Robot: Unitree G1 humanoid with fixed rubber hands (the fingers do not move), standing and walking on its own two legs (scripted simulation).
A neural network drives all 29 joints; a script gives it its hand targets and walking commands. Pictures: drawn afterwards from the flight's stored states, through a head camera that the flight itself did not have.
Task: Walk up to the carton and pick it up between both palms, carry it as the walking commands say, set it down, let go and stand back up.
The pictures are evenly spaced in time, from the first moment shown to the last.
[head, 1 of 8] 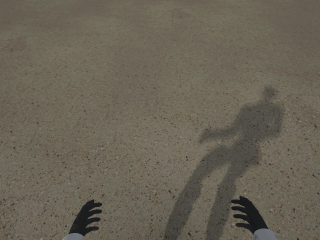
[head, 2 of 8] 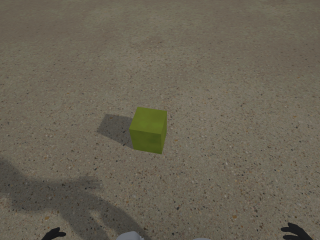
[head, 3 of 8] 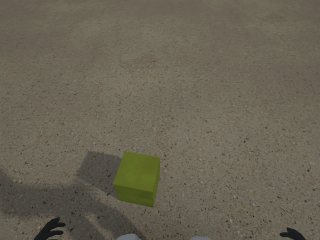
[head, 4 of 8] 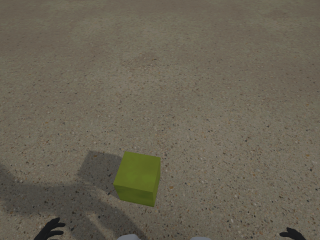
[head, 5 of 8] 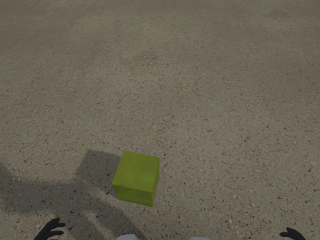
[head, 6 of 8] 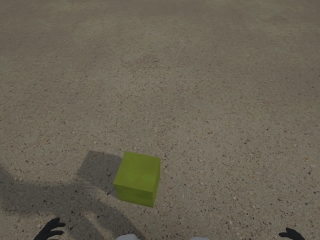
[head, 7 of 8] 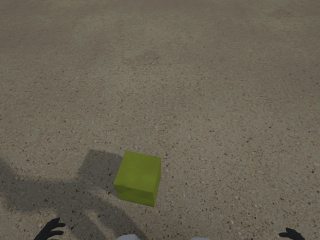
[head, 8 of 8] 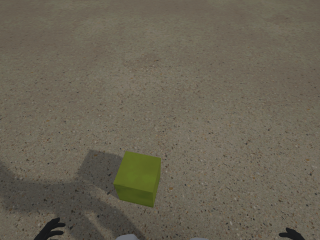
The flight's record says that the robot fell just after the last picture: no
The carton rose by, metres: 0.00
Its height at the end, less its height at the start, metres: +0.00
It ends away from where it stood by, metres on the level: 0.00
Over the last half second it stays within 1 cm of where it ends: yes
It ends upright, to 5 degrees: yes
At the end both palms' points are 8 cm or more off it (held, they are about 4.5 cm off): yes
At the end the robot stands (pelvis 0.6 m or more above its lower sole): yes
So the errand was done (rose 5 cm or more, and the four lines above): no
